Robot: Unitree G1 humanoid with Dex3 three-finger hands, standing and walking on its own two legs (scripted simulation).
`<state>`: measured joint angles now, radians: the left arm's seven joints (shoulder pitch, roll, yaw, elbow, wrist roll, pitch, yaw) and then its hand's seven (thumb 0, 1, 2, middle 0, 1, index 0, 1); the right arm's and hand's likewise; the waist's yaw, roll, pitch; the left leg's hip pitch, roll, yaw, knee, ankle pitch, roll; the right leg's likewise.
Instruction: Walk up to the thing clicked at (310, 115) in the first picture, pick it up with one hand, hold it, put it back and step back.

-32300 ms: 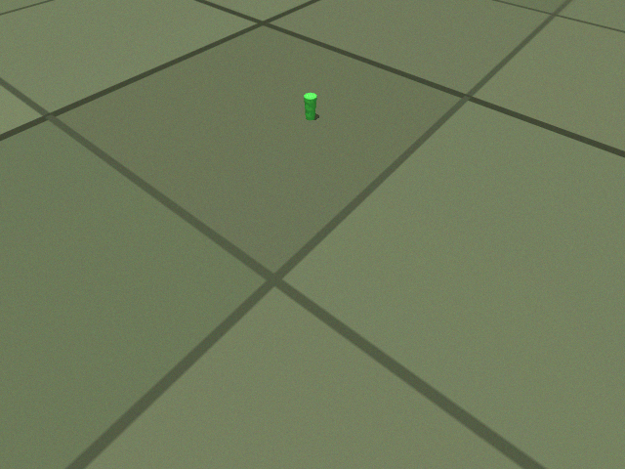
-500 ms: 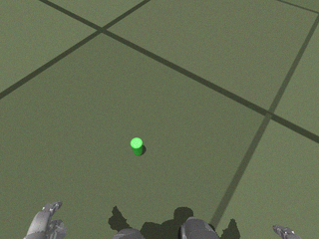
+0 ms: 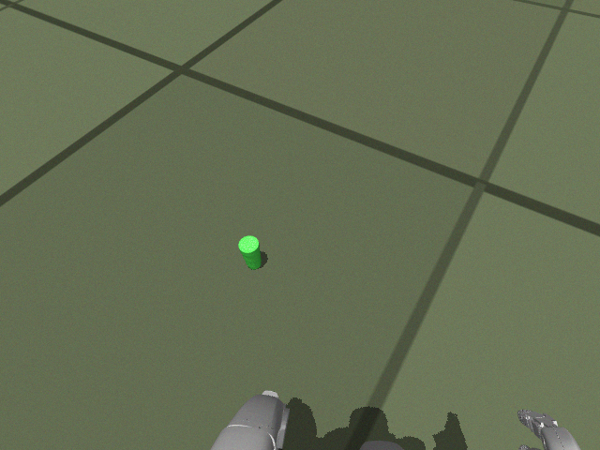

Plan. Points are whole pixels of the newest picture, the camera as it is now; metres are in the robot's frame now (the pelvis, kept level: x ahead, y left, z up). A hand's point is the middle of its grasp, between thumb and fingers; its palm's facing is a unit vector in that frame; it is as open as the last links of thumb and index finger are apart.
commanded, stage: step back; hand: left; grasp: from the side
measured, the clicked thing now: (251, 254) +0.77 +0.25 -0.69
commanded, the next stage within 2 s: stand in 1.70 s
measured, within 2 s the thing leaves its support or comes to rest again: neither
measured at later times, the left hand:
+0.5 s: hand out of the picture -0.08 +0.25 -0.15, palm faces +0.04 -0.92 -0.40, open 7.4 cm
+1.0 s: hand out of the picture -0.24 +0.26 -0.14, palm faces +0.11 -0.91 -0.41, open 7.4 cm
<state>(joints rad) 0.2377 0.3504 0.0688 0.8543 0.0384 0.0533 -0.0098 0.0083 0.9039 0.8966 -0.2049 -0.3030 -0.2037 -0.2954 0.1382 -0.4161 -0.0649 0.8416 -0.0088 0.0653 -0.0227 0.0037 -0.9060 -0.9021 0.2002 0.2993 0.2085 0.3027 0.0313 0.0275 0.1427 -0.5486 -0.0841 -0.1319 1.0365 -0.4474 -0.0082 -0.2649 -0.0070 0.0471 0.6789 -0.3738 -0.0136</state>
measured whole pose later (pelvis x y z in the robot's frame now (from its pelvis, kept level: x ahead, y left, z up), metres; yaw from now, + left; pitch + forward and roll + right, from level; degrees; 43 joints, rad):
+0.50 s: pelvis -0.17 -0.03 +0.00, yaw +2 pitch -2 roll -1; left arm 0.15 0.39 0.07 0.84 0.01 0.05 0.01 0.01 0.90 0.90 -0.20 -0.30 -0.20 -0.30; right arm 0.11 -0.39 -0.04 0.82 -0.04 0.04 -0.01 0.00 -0.90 -0.90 0.20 0.30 0.21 0.30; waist 0.02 0.00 0.16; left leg -0.40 0.04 0.00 0.64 -0.21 0.01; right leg -0.30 0.03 0.06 0.86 -0.49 0.01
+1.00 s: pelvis -0.27 -0.03 +0.00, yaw +6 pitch -3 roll +1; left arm 0.23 0.42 0.07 0.98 0.02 0.01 -0.01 0.01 0.90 0.90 -0.20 -0.30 -0.20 -0.30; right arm 0.23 -0.35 -0.05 0.99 -0.05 0.00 0.02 0.01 -0.91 -0.90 0.20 0.30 0.21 0.30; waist 0.01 -0.03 0.06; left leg -0.24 -0.02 -0.02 0.58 -0.30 0.01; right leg -0.34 -0.02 0.02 0.78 -0.46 -0.01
